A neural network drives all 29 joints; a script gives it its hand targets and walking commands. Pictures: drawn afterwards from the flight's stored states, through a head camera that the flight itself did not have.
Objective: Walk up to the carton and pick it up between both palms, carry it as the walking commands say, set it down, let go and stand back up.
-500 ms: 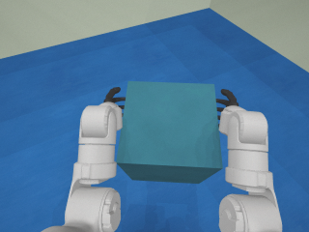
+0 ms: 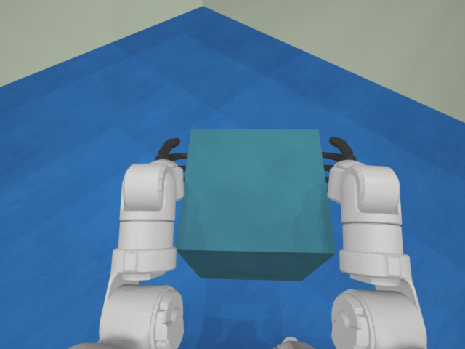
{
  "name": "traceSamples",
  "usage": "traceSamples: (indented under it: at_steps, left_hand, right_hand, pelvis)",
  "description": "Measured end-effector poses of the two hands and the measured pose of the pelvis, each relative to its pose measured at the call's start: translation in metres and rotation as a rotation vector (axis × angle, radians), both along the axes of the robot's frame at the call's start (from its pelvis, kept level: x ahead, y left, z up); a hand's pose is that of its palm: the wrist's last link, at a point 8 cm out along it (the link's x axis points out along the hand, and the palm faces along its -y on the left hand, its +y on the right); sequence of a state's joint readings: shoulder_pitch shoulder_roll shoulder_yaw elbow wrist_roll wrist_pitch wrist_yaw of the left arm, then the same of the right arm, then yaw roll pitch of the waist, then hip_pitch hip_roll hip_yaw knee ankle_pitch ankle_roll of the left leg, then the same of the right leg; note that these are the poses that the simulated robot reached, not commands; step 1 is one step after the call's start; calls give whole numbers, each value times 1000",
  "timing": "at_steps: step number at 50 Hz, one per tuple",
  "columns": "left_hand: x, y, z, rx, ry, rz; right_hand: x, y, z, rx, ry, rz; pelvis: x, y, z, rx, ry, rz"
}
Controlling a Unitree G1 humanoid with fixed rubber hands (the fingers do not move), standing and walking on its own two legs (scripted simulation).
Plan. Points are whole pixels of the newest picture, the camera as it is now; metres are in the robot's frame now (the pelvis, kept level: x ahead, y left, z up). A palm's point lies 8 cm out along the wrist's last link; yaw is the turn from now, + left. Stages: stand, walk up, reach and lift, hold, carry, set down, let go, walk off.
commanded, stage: carry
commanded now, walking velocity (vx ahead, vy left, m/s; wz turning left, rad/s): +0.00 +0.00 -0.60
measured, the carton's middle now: (252, 213) +0.36 +0.01 +0.01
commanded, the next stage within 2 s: none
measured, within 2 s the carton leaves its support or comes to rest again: neither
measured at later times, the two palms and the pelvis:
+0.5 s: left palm (254, 225) +0.29 +0.01 +0.09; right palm out of the picture +0.21 -0.26 +0.11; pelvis -0.10 -0.01 +0.00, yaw -17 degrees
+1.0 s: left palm (372, 318) +0.18 -0.13 +0.10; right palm out of the picture +0.02 -0.36 +0.11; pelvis -0.20 -0.02 -0.01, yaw -31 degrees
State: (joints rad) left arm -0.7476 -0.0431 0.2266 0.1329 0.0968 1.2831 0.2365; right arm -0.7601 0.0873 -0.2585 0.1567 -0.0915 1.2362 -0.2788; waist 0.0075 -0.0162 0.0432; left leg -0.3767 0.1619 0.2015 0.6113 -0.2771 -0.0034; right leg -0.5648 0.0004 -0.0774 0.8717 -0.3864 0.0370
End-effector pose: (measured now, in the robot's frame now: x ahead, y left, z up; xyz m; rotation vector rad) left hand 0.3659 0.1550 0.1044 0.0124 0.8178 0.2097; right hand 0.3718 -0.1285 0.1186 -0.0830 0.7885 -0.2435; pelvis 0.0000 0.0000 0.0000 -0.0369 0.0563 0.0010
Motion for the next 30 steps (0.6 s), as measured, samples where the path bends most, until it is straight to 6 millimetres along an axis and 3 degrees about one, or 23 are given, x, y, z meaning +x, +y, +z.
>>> traceSamples:
  at_steps: [4,8,16,23,30]
  left_hand:
    - [-3,-21,12,27,-30,-24]
    - [-11,-56,13,62,-31,-52]
    - [-40,-123,-3,66,9,-213]
    - [-65,-143,-13,2,-1,-317]
    - [-88,-156,2,2,5,-353]
  right_hand:
    - [-11,-22,3,17,-29,-16]
    - [-29,-56,-6,40,-30,-35]
    - [-97,-119,-17,47,11,-201]
    - [-148,-132,-6,-7,1,-317]
    - [-188,-140,3,-6,8,-359]
  pelvis:
    - [-12,-18,-5,-7,-1,-46]
    - [-27,-33,-10,-3,7,-74]
    - [-66,-26,-10,32,4,-152]
    - [-98,-11,-10,46,-1,-262]
    - [-121,-19,2,-6,-1,-368]
